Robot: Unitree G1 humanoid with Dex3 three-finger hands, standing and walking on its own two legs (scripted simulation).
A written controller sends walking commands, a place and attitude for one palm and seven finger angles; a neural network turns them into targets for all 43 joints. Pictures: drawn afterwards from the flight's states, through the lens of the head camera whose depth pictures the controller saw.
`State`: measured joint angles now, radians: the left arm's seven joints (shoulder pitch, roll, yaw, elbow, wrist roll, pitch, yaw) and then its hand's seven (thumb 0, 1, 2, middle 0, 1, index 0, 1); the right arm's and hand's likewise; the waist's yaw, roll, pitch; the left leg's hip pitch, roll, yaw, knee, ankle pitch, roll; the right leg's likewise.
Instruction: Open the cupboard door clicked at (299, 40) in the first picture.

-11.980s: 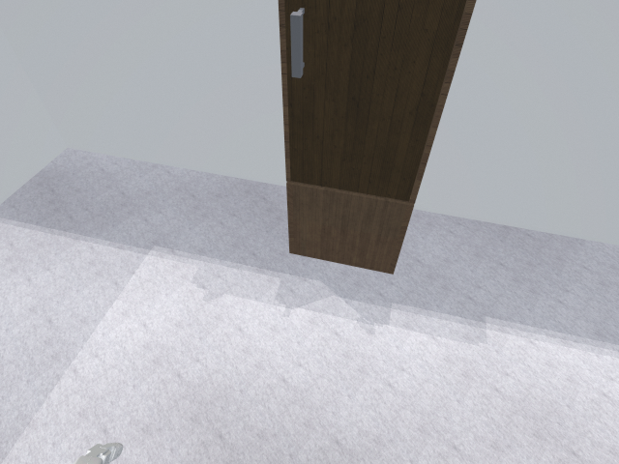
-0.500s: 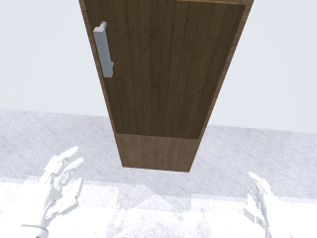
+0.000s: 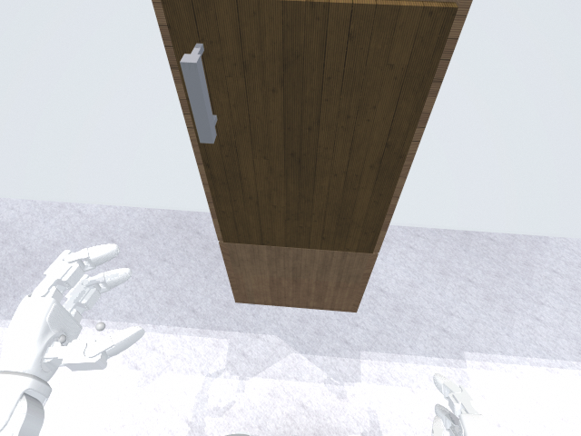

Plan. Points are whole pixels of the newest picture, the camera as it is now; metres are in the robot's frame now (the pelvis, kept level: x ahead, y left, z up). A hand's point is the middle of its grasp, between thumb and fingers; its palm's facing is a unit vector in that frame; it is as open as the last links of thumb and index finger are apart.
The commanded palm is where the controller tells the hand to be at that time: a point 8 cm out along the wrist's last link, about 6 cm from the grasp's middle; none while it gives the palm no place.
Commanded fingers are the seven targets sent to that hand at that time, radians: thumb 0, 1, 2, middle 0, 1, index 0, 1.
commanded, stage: raise the hand with hooked fingers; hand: left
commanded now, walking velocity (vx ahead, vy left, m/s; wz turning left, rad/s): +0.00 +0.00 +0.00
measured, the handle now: (203, 95) +0.58 +0.17 +0.15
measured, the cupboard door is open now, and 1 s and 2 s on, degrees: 0 0 0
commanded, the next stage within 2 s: move the hooked fingers beside the handle in 1.26 s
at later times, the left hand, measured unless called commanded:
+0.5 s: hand (46, 268) +0.27 +0.29 +0.14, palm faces +0.02 -1.00 -0.05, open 13.7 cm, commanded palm +0.24 +0.33 +0.15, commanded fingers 0.00 -0.50 0.30 -0.30 -1.20 -0.30 -1.20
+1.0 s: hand (44, 216) +0.31 +0.29 +0.17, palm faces -0.01 -1.00 -0.04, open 14.0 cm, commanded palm +0.28 +0.34 +0.18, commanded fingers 0.00 -0.50 0.30 -0.30 -1.20 -0.30 -1.20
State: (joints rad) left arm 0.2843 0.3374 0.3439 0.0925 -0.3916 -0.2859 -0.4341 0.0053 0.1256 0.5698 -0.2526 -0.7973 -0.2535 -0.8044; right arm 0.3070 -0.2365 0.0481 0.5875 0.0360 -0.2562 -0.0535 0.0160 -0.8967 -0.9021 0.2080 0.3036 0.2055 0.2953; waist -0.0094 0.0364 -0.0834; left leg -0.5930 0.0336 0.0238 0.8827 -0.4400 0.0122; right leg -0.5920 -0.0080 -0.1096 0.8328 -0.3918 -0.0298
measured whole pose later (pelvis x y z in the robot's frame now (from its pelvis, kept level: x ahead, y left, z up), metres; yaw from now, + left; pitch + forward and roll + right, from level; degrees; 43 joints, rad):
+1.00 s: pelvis +0.01 +0.02 +0.04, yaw -1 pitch +2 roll -1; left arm -0.14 0.47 0.45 0.31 -0.34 0.01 -0.51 -0.01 -0.49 0.30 -0.30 -1.20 -0.30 -1.20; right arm 0.28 -0.29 0.07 0.59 0.06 -0.21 -0.09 0.02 -0.90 -0.90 0.21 0.30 0.20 0.29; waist 0.02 0.03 -0.03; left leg -0.27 0.00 0.05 0.57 -0.32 0.04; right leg -0.28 -0.02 -0.08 0.52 -0.27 0.00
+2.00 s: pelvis +0.01 +0.01 +0.03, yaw -1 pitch +5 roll -1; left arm -0.51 0.51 0.41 0.74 -0.26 -0.10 -0.46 -0.01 -0.50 0.30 -0.30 -1.20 -0.30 -1.20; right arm 0.34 -0.30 0.06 0.63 0.06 -0.15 -0.10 0.01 -0.90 -0.90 0.20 0.30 0.20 0.29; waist -0.04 0.02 -0.04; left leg -0.37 0.02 0.06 0.61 -0.33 0.03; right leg -0.39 -0.01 -0.07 0.57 -0.27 -0.02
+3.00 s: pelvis +0.02 +0.02 +0.02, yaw -3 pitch +16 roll -2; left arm -1.06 0.71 0.45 1.30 -0.09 -0.23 -0.39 -0.01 -0.49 0.30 -0.30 -1.20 -0.30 -1.20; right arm 0.44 -0.31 0.06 0.64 0.02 0.01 -0.06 0.01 -0.90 -0.90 0.21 0.30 0.20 0.29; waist -0.19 0.01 -0.06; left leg -0.63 0.04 0.06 0.72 -0.37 0.03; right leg -0.63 0.01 -0.06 0.64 -0.29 -0.01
